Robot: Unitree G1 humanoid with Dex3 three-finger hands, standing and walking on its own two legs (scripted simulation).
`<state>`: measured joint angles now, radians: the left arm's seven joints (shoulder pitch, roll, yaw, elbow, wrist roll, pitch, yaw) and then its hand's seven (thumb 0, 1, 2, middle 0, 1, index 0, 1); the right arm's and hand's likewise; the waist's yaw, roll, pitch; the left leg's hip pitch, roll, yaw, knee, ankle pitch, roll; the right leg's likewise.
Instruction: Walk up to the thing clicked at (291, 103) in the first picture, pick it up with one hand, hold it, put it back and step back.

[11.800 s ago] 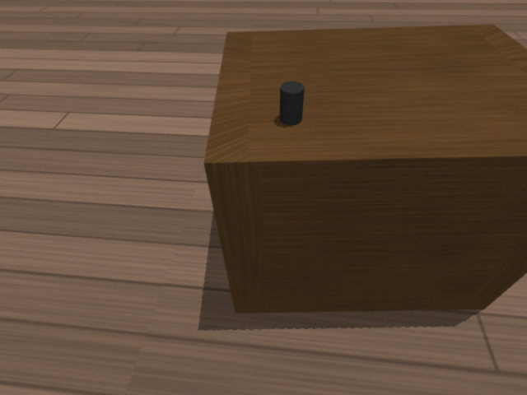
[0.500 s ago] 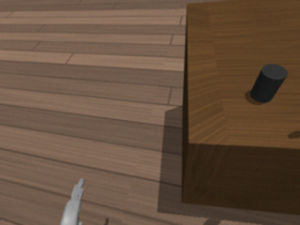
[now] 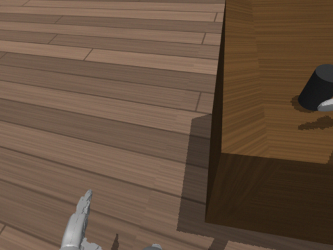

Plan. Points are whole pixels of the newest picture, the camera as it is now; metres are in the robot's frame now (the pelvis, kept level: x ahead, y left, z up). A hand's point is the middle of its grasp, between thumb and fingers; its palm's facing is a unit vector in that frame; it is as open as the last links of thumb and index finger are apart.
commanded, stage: close in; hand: right
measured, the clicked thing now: (320, 88) +0.48 -0.26 +0.12
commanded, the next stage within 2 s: rest palm in 0.20 s
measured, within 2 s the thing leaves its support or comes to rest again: leaves its support in 1.36 s
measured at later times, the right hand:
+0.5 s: hand (323, 74) +0.49 -0.25 +0.15, palm faces +0.23 +0.97 +0.04, open 17.7 cm
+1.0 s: hand (321, 71) +0.51 -0.25 +0.14, palm faces +0.23 +0.97 +0.03, open 12.9 cm
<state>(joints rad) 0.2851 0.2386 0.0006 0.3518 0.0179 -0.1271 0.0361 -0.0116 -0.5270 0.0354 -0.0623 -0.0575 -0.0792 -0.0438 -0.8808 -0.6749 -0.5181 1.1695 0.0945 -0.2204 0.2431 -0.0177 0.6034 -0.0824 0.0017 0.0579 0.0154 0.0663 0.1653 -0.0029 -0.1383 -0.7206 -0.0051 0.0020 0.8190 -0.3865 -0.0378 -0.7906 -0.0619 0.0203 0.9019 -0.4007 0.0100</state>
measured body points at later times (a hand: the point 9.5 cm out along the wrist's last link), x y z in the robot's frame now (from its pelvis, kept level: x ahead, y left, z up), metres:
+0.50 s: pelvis +0.00 +0.01 +0.00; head +0.07 -0.01 +0.45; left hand +0.15 +0.27 -0.04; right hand +0.48 -0.30 +0.15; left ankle +0.00 +0.15 -0.69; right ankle +0.01 -0.12 -0.69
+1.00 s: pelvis +0.00 +0.01 +0.00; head +0.08 -0.01 +0.45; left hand +0.15 +0.27 -0.04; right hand +0.49 -0.30 +0.14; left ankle +0.00 +0.15 -0.69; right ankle +0.01 -0.12 -0.69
